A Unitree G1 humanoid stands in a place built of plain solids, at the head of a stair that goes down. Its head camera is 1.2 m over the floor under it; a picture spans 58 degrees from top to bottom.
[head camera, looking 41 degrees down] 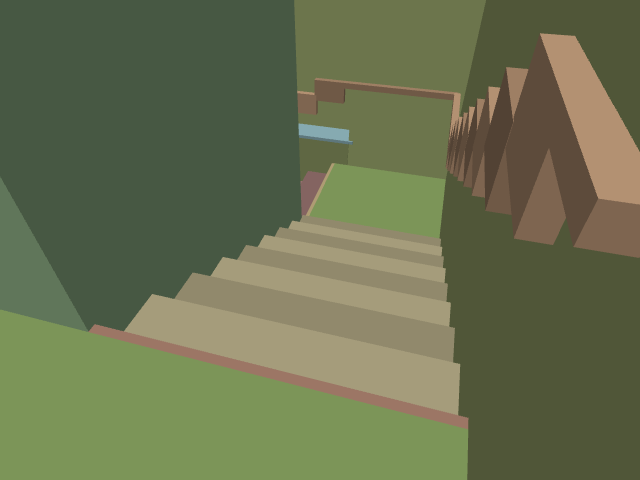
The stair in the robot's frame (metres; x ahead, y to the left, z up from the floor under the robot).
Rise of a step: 0.16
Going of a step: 0.29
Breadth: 1.25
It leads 16 degrees to the right of straight ahead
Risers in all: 9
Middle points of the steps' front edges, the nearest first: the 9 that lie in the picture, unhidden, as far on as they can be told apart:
0.77 0.18 0.00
1.05 0.10 -0.15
1.33 0.02 -0.31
1.61 -0.06 -0.47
1.89 -0.13 -0.62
2.16 -0.21 -0.78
2.44 -0.29 -0.93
2.72 -0.37 -1.09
3.00 -0.44 -1.25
